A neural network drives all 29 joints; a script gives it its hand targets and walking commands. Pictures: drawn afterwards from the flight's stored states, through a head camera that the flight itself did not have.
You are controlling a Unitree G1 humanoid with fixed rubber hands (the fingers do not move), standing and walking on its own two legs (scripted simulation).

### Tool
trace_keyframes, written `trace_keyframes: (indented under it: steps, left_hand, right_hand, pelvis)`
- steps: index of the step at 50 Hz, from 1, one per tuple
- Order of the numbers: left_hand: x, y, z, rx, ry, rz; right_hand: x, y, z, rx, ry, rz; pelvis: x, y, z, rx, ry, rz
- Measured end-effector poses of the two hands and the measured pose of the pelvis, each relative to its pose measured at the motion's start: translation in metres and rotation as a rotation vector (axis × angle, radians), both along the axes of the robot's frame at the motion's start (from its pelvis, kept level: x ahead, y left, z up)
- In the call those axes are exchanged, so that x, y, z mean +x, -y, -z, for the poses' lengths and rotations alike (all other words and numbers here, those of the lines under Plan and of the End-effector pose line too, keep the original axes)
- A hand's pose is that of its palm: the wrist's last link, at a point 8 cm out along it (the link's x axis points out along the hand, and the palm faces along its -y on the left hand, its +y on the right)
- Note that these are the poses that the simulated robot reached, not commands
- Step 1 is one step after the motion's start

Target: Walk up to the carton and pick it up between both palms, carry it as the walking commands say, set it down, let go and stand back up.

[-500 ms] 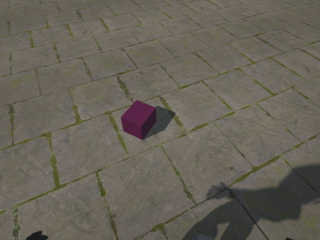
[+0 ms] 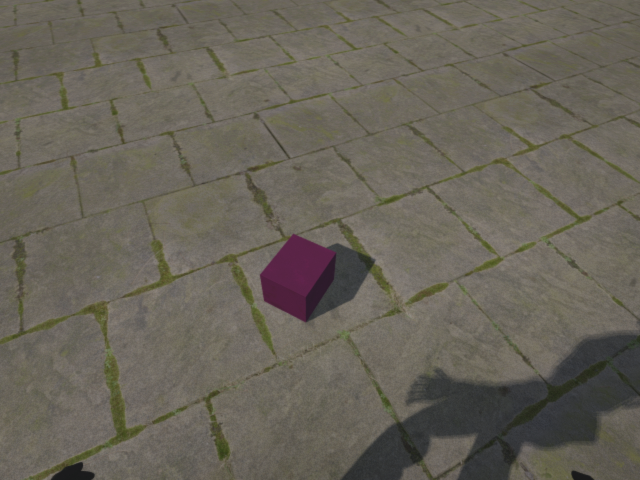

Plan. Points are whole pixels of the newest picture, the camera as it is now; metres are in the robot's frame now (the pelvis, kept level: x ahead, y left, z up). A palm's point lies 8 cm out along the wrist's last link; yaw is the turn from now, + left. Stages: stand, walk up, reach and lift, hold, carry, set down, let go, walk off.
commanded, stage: walk up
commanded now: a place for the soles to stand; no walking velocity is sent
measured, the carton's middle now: (299, 277) +0.88 +0.10 -0.68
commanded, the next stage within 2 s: none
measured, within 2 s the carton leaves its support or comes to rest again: neither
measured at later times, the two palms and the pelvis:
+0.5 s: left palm (44, 395) +0.23 +0.40 -0.07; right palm (521, 395) +0.26 -0.27 -0.08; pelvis +0.16 +0.06 -0.01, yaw -1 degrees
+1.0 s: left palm (51, 301) +0.39 +0.46 -0.08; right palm (458, 316) +0.39 -0.21 -0.08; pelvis +0.30 +0.13 -0.01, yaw -3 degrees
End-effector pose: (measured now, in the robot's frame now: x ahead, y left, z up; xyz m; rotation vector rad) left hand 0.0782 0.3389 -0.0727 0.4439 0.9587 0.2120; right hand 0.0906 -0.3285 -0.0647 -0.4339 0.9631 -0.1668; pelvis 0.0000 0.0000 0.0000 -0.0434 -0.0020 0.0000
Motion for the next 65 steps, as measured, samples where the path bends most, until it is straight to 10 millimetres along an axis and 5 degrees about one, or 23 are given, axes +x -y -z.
trace_keyframes:
  steps: [7,13,20,27,34,42,48,56,65]
  left_hand:
    - [0.042,-0.017,-0.010,0.003,-0.017,-0.005]
    - [0.088,-0.017,-0.007,0.034,-0.027,0.003]
    - [0.118,-0.036,-0.009,0.061,-0.038,-0.023]
    - [0.175,-0.072,0.009,0.020,-0.044,0.021]
    - [0.231,-0.090,-0.001,0.005,-0.046,0.046]
    - [0.274,-0.093,0.008,0.031,-0.043,0.035]
    - [0.296,-0.115,0.003,0.043,-0.045,0.023]
    - [0.345,-0.147,0.017,0.000,-0.056,0.043]
    - [0.370,-0.151,0.017,-0.002,-0.056,0.067]
  right_hand:
    - [0.047,-0.017,-0.001,0.014,-0.013,-0.007]
    - [0.087,-0.016,0.018,0.034,-0.037,0.000]
    - [0.148,-0.034,0.018,0.040,-0.004,-0.011]
    - [0.177,-0.070,0.018,0.014,0.000,0.023]
    - [0.194,-0.088,0.003,-0.001,-0.047,0.061]
    - [0.242,-0.088,0.020,0.007,-0.062,0.058]
    - [0.292,-0.112,0.017,0.013,-0.011,0.045]
    - [0.307,-0.146,0.008,-0.041,-0.005,0.089]
    - [0.314,-0.151,0.005,-0.053,-0.006,0.112]
  pelvis:
    - [0.047,-0.016,-0.007,0.016,0.015,-0.008]
    - [0.092,-0.013,0.004,0.047,-0.005,-0.002]
    - [0.132,-0.029,0.003,0.033,-0.003,-0.011]
    - [0.176,-0.071,0.012,0.014,-0.008,0.025]
    - [0.221,-0.093,-0.002,0.007,-0.002,0.049]
    - [0.268,-0.092,0.011,0.029,0.003,0.041]
    - [0.294,-0.114,0.008,0.017,0.006,0.036]
    - [0.324,-0.153,0.009,0.000,0.006,0.066]
    - [0.337,-0.161,0.007,0.005,-0.005,0.088]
